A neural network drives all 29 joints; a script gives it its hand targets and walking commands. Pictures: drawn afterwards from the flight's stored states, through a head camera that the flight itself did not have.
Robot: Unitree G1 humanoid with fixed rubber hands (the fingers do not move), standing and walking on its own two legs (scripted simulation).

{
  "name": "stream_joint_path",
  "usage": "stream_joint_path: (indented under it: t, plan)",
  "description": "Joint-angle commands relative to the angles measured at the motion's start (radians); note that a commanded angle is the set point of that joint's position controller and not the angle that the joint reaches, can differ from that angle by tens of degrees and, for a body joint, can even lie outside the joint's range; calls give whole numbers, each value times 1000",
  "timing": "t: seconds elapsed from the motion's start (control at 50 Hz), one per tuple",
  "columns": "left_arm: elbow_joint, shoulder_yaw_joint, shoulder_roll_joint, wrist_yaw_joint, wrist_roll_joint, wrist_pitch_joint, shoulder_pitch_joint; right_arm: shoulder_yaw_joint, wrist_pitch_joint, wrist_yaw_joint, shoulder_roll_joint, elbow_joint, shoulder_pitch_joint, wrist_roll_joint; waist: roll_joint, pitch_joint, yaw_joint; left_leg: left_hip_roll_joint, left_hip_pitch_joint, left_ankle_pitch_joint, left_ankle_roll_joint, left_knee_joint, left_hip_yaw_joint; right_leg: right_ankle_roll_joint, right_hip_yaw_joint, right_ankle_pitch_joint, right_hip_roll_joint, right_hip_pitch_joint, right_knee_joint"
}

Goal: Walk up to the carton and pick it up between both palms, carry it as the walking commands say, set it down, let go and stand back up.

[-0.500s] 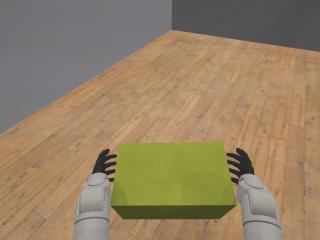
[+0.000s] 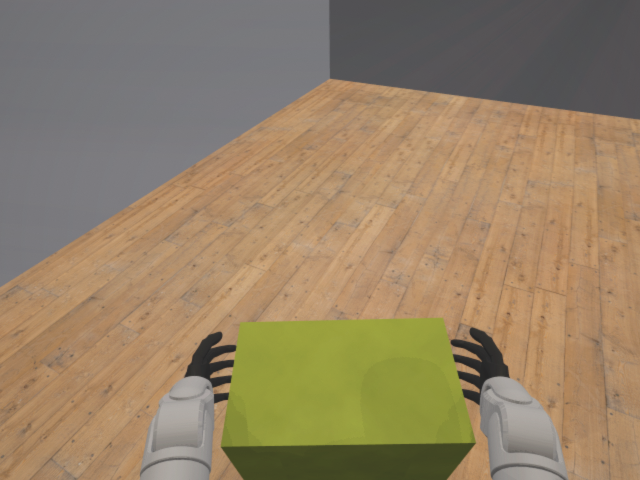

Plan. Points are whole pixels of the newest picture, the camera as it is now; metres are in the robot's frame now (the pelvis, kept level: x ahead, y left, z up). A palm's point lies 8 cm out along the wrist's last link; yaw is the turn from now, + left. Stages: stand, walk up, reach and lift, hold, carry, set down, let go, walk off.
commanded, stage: set down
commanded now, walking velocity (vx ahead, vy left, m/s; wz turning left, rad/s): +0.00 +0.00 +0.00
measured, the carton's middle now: (343, 401) +0.28 -0.02 -0.06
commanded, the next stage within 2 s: none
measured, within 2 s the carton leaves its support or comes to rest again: neither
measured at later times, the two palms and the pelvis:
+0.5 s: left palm (212, 404) +0.29 +0.17 -0.05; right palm (477, 406) +0.25 -0.20 -0.05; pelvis -0.03 +0.01 -0.03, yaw -1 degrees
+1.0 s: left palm (236, 415) +0.32 +0.15 -0.15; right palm (466, 423) +0.27 -0.22 -0.15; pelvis -0.08 -0.01 -0.09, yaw +0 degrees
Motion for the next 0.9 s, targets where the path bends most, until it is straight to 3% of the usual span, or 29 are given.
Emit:
stream_joint_path:
  t: [0.0,0.02,0.06,0.16,0.2,0.22,0.24,0.26,0.28,0.3,0.32,0.36,0.52,0.58,0.6,0.62,0.66,0.68,0.7,0.72,0.74,0.8,0.88]
  plan:
    - [-85,-521,-815,-263,-258,-97,-533,606,-49,270,765,1,-528,243,14,-212,26,-38,23,345,-2,34,-76,-7,74,323,43,-36,37]
    - [-59,-502,-822,-259,-246,-110,-521,613,-67,272,757,-6,-554,246,38,-227,41,-39,3,339,-2,45,-70,-10,75,318,40,-37,52]
    - [-24,-474,-834,-252,-231,-136,-505,613,-94,275,752,7,-578,240,31,-239,60,-41,-18,340,3,70,-69,-9,79,318,39,-66,76]
    - [89,-419,-822,-254,-191,-195,-526,529,-153,265,712,111,-554,164,-4,-231,8,-24,-77,262,4,120,-73,-10,70,253,44,-168,120]
    - [129,-404,-821,-256,-175,-213,-549,497,-171,268,702,146,-569,144,-2,-220,-2,-21,-100,242,4,133,-75,-10,63,225,44,-217,137]
    - [126,-412,-825,-254,-183,-224,-581,468,-178,268,706,186,-554,133,26,-225,-14,-21,-109,238,0,143,-78,-17,64,211,43,-235,147]
    - [142,-397,-830,-251,-176,-235,-578,465,-193,270,699,178,-587,130,6,-248,-4,-17,-104,259,5,158,-87,-18,64,212,46,-270,164]
    - [137,-407,-833,-249,-183,-243,-604,453,-201,272,697,200,-579,131,30,-265,-14,-15,-107,268,-1,171,-86,-21,64,204,46,-293,178]
    - [142,-398,-837,-245,-174,-253,-611,450,-213,275,689,199,-609,131,48,-292,1,-17,-112,292,-4,184,-86,-23,64,215,46,-315,192]
    - [142,-400,-837,-240,-181,-264,-626,438,-222,279,691,215,-615,126,27,-302,-7,-13,-124,308,-3,200,-93,-23,60,215,49,-350,214]
    - [167,-395,-845,-236,-176,-269,-628,418,-235,278,678,224,-618,124,59,-335,-17,-10,-126,325,-10,216,-98,-26,62,210,49,-379,229]
    - [182,-394,-857,-226,-183,-285,-637,414,-252,279,662,234,-639,124,60,-370,-25,-9,-140,345,-12,250,-103,-28,61,209,51,-424,263]
    - [217,-381,-851,-209,-177,-331,-732,399,-296,298,662,278,-759,125,45,-510,-10,-19,-246,278,-7,341,-106,-28,53,170,55,-582,378]
    - [220,-372,-843,-216,-176,-341,-794,420,-300,304,683,283,-829,140,21,-552,5,-34,-313,196,3,372,-93,-23,55,140,54,-613,411]
    - [229,-359,-849,-217,-176,-341,-809,427,-300,307,684,282,-872,149,21,-551,31,-40,-343,174,8,384,-90,-21,55,115,52,-631,427]
    - [219,-371,-855,-223,-180,-342,-830,429,-300,309,698,287,-874,146,5,-578,9,-40,-355,159,11,394,-86,-19,54,117,54,-630,432]
    - [222,-360,-857,-233,-174,-342,-884,430,-295,313,723,300,-927,154,14,-601,27,-51,-424,66,13,415,-72,-17,48,45,52,-647,457]
    - [217,-361,-859,-241,-182,-340,-926,430,-290,315,727,304,-955,152,13,-615,16,-51,-442,33,17,424,-65,-16,54,24,49,-653,463]
    - [220,-356,-864,-248,-180,-337,-915,447,-287,318,739,287,-968,157,-10,-634,24,-57,-463,36,20,439,-60,-13,52,33,52,-644,470]
    - [197,-383,-885,-255,-194,-340,-928,465,-286,316,767,284,-957,158,-23,-685,12,-60,-447,71,22,451,-60,-8,51,71,58,-634,478]
    - [220,-359,-870,-262,-178,-336,-922,462,-285,318,761,282,-972,156,-8,-692,22,-68,-482,67,24,471,-50,-8,57,73,54,-650,485]
    - [202,-377,-896,-284,-200,-333,-974,458,-276,313,774,283,-967,152,-7,-760,-24,-73,-542,53,21,516,-46,-5,58,76,55,-649,519]
    - [231,-366,-861,-310,-190,-336,-1005,431,-272,302,785,270,-969,137,8,-824,-58,-86,-685,40,23,586,-30,4,57,120,56,-688,578]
